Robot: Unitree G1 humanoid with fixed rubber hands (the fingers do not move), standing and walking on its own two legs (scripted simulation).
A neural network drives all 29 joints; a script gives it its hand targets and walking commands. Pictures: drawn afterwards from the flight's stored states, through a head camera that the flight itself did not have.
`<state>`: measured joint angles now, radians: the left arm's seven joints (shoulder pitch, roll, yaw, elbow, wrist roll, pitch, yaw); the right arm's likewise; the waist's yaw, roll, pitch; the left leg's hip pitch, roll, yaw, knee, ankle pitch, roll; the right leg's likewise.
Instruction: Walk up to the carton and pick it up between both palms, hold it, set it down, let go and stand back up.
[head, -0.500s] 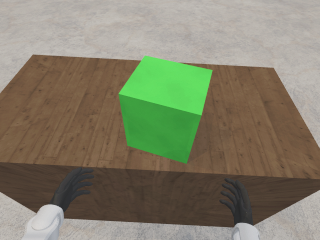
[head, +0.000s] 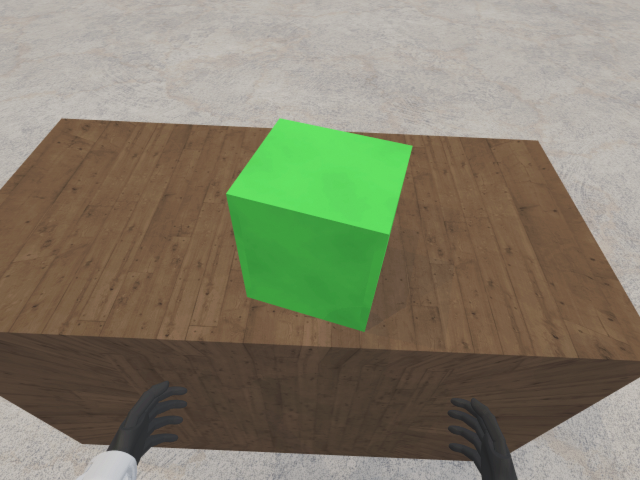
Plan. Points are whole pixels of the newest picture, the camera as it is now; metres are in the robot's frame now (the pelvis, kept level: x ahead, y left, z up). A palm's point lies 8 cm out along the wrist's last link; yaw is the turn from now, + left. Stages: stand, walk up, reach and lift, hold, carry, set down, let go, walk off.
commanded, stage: set down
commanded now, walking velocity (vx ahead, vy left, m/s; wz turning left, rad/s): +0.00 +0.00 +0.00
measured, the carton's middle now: (323, 227) +0.45 +0.03 +0.04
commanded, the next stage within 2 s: let go in 0.28 s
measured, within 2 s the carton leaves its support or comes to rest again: neither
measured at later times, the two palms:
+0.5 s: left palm (148, 467) +0.14 +0.23 -0.08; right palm out of the picture +0.14 -0.23 -0.08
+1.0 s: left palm out of the picture +0.09 +0.25 -0.09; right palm out of the picture +0.09 -0.25 -0.11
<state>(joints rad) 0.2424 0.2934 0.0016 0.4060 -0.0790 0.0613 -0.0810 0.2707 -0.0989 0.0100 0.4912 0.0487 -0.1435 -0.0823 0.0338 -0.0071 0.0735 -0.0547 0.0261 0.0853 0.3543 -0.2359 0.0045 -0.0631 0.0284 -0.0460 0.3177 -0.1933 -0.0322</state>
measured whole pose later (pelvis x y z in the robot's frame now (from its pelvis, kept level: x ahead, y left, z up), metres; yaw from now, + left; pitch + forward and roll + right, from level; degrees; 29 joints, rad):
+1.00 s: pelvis -0.01 +0.00 -0.01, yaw +1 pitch -1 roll +0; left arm 0.32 0.24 0.03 0.64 0.02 -0.03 -0.01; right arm 0.28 -0.24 -0.03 0.77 -0.01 -0.04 0.01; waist 0.01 0.02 -0.02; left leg -0.16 0.02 0.07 0.45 -0.27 0.01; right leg -0.17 0.02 -0.06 0.43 -0.24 -0.03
